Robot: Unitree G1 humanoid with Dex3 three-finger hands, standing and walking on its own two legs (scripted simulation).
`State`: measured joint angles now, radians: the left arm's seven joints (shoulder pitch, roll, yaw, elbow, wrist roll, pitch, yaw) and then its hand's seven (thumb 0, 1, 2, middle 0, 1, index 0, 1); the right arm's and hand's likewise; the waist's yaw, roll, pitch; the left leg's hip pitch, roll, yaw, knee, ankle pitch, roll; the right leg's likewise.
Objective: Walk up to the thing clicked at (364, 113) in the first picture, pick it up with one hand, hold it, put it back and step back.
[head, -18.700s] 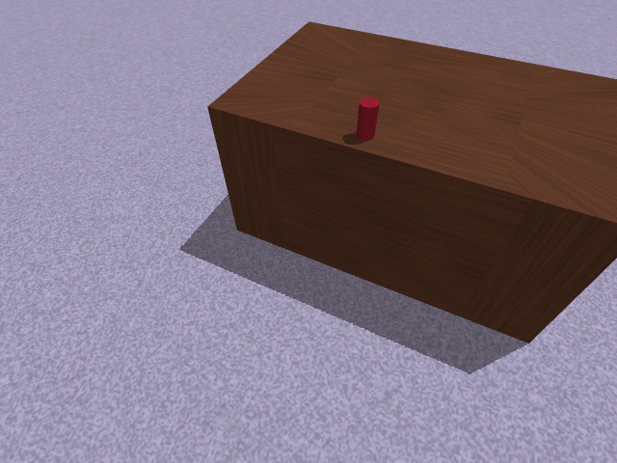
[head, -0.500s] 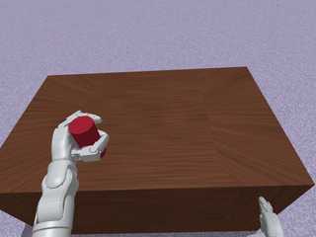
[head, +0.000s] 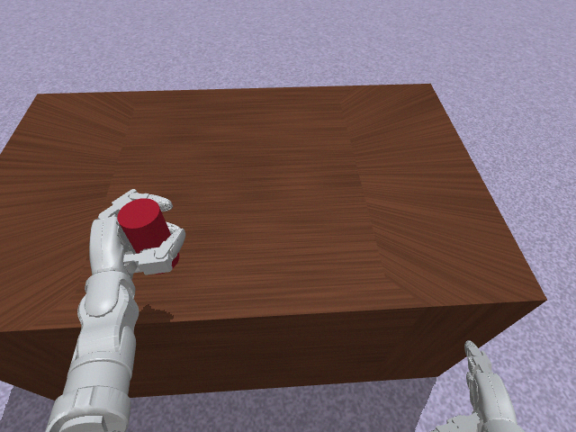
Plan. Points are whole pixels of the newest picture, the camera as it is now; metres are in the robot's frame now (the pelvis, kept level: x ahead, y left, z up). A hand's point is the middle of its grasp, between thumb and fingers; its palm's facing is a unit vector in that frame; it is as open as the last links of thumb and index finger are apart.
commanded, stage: crouch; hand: left
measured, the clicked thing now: (151, 238) +0.38 +0.19 +0.05
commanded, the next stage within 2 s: lower in 0.28 s
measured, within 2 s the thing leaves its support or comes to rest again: rests again in 1.76 s
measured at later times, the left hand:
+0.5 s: hand (167, 242) +0.40 +0.18 +0.01, palm faces +0.13 -0.99 +0.00, open 7.2 cm
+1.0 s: hand (176, 258) +0.41 +0.18 -0.05, palm faces +0.14 -0.99 +0.00, open 7.2 cm
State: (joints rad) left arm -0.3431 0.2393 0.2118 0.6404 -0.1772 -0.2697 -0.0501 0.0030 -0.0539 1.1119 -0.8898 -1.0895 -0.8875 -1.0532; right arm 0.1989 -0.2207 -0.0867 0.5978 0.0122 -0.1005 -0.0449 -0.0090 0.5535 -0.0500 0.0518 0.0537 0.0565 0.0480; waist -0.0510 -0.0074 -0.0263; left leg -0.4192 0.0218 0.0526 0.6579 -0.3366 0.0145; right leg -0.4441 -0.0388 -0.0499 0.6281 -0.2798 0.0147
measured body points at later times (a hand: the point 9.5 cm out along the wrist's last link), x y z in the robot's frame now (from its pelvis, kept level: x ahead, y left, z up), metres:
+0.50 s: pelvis -0.01 +0.01 -0.03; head +0.06 +0.02 +0.42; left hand +0.39 +0.24 +0.01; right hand +0.14 -0.26 -0.08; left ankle +0.00 +0.11 -0.72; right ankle +0.02 -0.13 -0.72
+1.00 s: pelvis -0.01 +0.00 -0.06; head +0.09 +0.03 +0.38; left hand +0.39 +0.24 -0.05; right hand +0.14 -0.26 -0.09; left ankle +0.00 +0.11 -0.72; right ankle +0.02 -0.13 -0.72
